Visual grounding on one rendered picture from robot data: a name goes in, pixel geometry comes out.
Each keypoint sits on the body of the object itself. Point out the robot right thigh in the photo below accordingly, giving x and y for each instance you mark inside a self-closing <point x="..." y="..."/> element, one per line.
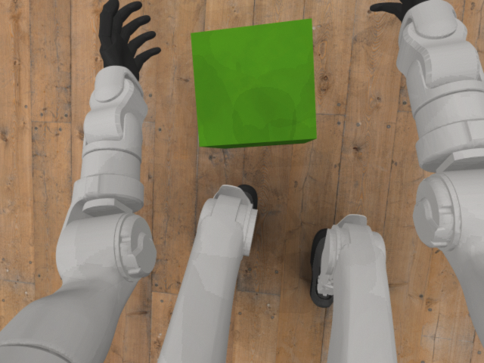
<point x="362" y="327"/>

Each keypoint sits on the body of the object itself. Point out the right robot hand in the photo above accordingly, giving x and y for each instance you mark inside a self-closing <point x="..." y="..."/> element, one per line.
<point x="398" y="9"/>

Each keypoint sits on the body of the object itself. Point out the robot right upper arm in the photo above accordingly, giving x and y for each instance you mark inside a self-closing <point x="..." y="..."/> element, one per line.
<point x="449" y="215"/>

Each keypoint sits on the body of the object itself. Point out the robot left upper arm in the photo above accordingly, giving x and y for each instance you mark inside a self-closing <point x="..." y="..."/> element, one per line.
<point x="100" y="260"/>

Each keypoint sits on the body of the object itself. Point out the left robot forearm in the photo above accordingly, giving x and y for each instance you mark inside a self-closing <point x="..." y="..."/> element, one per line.
<point x="111" y="153"/>

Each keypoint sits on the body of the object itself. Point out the left robot hand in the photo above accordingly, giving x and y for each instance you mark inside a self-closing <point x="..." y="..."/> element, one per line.
<point x="115" y="49"/>

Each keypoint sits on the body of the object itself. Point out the right robot forearm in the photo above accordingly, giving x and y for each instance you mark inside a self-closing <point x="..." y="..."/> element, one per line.
<point x="445" y="83"/>

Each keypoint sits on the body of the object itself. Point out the carton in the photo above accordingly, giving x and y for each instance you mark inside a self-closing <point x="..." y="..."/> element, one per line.
<point x="255" y="85"/>

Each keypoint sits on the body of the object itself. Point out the robot right shin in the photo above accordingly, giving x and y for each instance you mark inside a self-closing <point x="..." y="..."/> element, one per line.
<point x="325" y="285"/>

